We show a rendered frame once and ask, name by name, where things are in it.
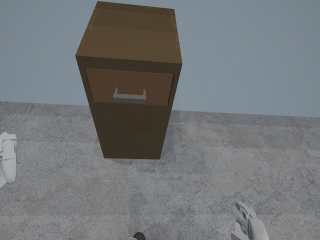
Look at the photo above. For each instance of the robot left hand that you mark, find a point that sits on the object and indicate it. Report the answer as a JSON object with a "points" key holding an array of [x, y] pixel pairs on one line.
{"points": [[8, 159]]}

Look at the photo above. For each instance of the robot right hand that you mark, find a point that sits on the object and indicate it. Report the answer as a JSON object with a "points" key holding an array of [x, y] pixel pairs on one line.
{"points": [[254, 229]]}

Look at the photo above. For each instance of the handle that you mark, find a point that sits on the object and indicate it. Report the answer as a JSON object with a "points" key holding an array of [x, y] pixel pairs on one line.
{"points": [[129, 97]]}

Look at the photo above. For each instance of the drawer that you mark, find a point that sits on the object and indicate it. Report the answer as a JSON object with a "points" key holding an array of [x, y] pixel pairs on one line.
{"points": [[103, 83]]}

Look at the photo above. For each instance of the cabinet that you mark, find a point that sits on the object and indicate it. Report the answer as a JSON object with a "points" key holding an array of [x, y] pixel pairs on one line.
{"points": [[137, 38]]}

